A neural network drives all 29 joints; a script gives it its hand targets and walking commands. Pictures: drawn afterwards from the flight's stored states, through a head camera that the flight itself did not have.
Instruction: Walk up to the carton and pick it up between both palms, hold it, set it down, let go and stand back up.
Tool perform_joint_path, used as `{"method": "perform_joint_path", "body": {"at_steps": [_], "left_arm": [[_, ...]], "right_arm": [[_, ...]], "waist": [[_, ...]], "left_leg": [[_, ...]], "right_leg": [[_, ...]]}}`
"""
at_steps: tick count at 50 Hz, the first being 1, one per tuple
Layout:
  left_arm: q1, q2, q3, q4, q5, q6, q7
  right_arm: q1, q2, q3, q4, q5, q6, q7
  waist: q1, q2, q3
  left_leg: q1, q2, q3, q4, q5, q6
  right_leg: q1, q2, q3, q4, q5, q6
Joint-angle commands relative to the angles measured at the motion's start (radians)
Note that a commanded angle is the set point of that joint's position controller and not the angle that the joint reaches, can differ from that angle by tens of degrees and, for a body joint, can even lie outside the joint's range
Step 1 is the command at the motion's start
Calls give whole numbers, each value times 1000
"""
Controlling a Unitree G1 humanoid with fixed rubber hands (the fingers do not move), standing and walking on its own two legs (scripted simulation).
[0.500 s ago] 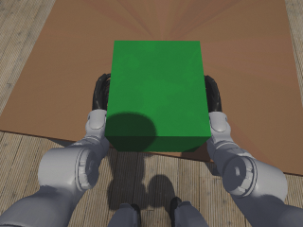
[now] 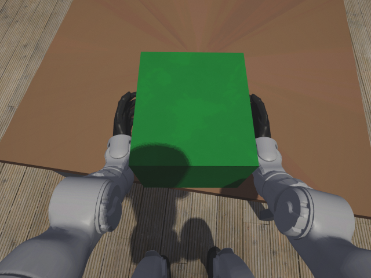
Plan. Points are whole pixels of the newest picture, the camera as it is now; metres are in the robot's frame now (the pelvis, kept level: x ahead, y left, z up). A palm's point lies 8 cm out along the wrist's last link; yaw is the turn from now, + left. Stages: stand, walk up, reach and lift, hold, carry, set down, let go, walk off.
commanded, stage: reach and lift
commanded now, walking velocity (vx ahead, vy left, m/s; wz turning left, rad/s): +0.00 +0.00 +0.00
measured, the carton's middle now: (191, 123) +0.43 +0.00 +0.00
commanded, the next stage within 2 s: none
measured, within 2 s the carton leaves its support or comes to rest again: leaves its support in 0.22 s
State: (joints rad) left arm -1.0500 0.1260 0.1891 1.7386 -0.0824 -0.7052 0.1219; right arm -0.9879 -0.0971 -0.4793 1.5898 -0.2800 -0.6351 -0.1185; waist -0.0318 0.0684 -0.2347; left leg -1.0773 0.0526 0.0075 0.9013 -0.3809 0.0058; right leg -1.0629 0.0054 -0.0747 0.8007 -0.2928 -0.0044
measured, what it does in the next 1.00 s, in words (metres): rises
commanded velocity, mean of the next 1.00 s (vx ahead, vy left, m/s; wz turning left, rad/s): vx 0.00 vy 0.00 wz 0.00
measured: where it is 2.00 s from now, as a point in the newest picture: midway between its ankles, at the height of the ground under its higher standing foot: outside the picture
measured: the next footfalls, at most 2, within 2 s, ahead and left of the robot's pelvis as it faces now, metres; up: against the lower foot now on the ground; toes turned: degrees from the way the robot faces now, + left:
none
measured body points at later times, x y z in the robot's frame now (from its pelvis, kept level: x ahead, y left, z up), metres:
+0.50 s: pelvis +0.01 +0.00 +0.00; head +0.09 +0.01 +0.44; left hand +0.43 +0.15 +0.00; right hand +0.44 -0.15 +0.01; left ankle +0.00 +0.11 -0.68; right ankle +0.03 -0.13 -0.68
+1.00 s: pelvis -0.01 -0.02 +0.06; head +0.01 -0.01 +0.51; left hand +0.44 +0.14 +0.17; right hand +0.43 -0.16 +0.18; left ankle +0.00 +0.11 -0.68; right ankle +0.03 -0.13 -0.68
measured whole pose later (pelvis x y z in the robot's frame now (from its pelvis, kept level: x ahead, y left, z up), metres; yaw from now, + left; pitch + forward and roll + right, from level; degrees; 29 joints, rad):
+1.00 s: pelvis -0.01 -0.02 +0.06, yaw +5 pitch +8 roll +0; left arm -1.08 0.18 0.38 1.50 0.09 -0.17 0.05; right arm -0.97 -0.01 -0.43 1.14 -0.23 0.04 -0.12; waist -0.11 0.00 -0.13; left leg -0.42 0.00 -0.02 0.48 -0.21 -0.01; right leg -0.43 -0.02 -0.04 0.48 -0.19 -0.01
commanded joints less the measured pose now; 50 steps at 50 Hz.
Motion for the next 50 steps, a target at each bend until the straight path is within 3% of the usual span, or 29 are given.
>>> {"method": "perform_joint_path", "body": {"at_steps": [1,8,16,25,30,33,36,42,47,50], "left_arm": [[-510,-572,-140,-92,127,-13,-158],[-544,-610,-196,-106,49,24,-164],[-618,-706,-271,-208,-34,83,-165],[-762,-808,-390,-493,-123,179,-140],[-885,-854,-402,-620,-128,245,-125],[-967,-854,-365,-630,-106,277,-133],[-972,-782,-265,-526,-68,323,-161],[-698,-548,1,-304,103,440,-227],[-631,-477,145,-381,244,513,-251],[-637,-470,204,-466,302,537,-244]], "right_arm": [[-493,616,220,49,-152,-9,197],[-529,656,294,11,-84,53,187],[-595,723,379,-142,9,140,174],[-649,831,488,-396,119,313,162],[-706,878,538,-532,194,406,153],[-748,876,511,-548,217,443,145],[-783,833,438,-495,212,486,144],[-653,733,292,-412,129,606,147],[-586,690,210,-566,56,625,186],[-579,691,158,-673,-22,613,216]], "waist": [[-11,6,-805],[-29,-1,-831],[-59,27,-881],[-100,80,-932],[-113,99,-895],[-135,91,-837],[-143,38,-709],[-104,-84,-342],[-55,-62,-318],[-35,-63,-365]], "left_leg": [[311,-69,38,-24,424,-58],[290,-80,10,7,410,-49],[337,-82,-39,40,471,-66],[477,-73,-101,28,537,-101],[555,-90,-107,-12,510,-111],[594,-103,-95,-60,468,-109],[588,-112,-72,-139,377,-78],[493,-104,-11,-376,179,-4],[577,-93,25,-538,205,-1],[651,-87,52,-586,194,4]], "right_leg": [[490,73,-24,29,500,13],[546,82,-8,68,519,16],[598,93,11,99,563,12],[585,109,26,89,496,10],[603,106,30,51,463,-3],[641,88,33,10,453,-14],[722,55,39,-52,422,-24],[942,-9,81,-222,423,-11],[1059,-11,63,-330,447,-8],[1070,-7,33,-371,394,6]]}}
